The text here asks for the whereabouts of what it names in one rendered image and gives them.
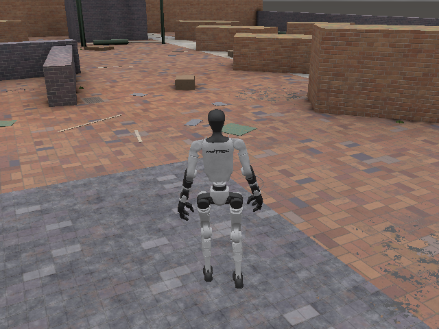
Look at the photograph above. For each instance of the right robot upper arm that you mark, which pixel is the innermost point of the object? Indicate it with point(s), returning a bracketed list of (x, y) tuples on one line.
[(239, 144)]

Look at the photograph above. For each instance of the robot right forearm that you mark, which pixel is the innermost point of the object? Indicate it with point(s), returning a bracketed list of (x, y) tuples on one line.
[(253, 183)]

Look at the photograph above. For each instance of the humanoid robot torso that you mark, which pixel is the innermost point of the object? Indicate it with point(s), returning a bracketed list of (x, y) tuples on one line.
[(218, 166)]

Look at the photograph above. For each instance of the left robot upper arm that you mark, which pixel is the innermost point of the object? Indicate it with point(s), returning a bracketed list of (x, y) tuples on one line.
[(193, 158)]

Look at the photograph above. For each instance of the robot left hand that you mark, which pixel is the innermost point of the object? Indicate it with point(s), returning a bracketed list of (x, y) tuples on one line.
[(182, 210)]

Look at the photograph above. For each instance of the robot right hand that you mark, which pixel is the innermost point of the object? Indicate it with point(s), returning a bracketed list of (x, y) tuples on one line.
[(258, 201)]

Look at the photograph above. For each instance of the right robot shin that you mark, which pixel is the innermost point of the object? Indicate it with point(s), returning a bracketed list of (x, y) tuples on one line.
[(237, 255)]

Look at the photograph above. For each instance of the robot left forearm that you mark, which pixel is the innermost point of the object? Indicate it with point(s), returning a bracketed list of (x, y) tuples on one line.
[(186, 187)]

